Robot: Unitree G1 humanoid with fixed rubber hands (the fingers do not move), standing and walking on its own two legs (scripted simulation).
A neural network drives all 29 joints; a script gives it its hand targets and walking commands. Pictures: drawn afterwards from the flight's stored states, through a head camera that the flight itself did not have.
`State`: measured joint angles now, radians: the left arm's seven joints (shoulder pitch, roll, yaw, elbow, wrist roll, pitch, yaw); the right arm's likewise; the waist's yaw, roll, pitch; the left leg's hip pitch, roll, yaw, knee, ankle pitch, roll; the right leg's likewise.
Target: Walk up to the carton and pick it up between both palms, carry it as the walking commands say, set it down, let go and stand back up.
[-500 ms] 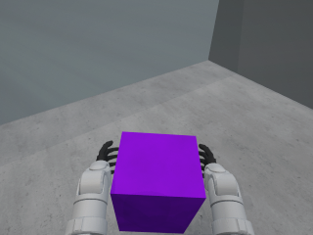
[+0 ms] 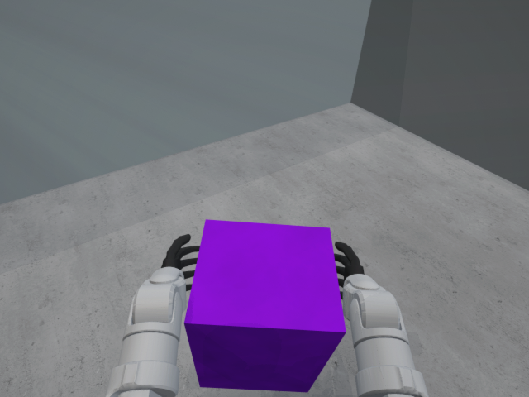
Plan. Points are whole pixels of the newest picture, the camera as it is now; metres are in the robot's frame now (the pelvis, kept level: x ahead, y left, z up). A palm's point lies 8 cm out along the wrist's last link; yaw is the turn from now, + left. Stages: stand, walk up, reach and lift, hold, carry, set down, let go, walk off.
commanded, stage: hold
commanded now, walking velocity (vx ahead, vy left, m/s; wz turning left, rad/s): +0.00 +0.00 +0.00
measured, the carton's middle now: (260, 312) +0.27 +0.01 -0.02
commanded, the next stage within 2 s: carry in 0.52 s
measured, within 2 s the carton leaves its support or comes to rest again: neither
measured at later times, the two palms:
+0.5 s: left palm (175, 279) +0.29 +0.14 +0.05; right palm (355, 288) +0.28 -0.14 +0.04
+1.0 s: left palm (187, 321) +0.21 +0.11 +0.06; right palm (402, 354) +0.16 -0.17 +0.06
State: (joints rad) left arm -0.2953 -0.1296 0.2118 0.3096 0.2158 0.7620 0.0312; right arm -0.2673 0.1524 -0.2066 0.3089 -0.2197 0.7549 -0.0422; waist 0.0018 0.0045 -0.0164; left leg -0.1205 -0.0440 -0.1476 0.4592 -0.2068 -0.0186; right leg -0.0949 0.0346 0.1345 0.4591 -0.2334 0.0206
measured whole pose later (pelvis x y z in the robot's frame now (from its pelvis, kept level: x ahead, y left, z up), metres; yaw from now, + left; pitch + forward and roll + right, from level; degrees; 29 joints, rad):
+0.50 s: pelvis +0.01 +0.00 +0.00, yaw -1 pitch -7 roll +0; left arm -0.24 -0.15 0.18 0.24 0.21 0.77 0.04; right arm -0.22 0.14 -0.18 0.24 -0.21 0.76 -0.03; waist 0.00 0.01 0.00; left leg -0.10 -0.05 -0.13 0.44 -0.20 -0.01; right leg -0.08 0.03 0.15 0.45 -0.23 0.03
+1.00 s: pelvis -0.08 +0.00 -0.02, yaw -5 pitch +5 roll +1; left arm -0.13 -0.13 0.07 -0.37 0.05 1.08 0.14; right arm -0.09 0.13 -0.06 -0.38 -0.03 1.07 -0.16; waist -0.05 -0.05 -0.07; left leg -0.45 -0.02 0.06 0.67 -0.28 0.03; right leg -0.58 0.04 0.14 0.64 -0.14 0.02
